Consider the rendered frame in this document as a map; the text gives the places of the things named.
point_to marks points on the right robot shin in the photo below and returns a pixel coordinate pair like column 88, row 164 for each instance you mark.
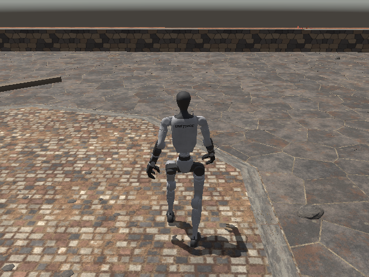
column 196, row 217

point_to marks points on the left robot forearm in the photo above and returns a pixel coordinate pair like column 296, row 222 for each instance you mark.
column 155, row 155

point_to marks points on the right robot hand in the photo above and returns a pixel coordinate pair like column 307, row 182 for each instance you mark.
column 212, row 158

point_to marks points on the left robot shin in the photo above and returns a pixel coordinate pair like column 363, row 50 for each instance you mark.
column 170, row 199

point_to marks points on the left robot hand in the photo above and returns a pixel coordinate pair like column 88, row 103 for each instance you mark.
column 149, row 171

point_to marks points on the robot shin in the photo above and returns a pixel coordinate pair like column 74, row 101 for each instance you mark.
column 170, row 199
column 196, row 217

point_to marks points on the robot right upper arm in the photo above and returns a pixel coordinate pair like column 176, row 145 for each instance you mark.
column 204, row 130

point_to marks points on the right robot forearm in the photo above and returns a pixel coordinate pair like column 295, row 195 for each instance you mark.
column 210, row 149

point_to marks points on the robot left upper arm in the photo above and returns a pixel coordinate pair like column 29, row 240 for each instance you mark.
column 163, row 132

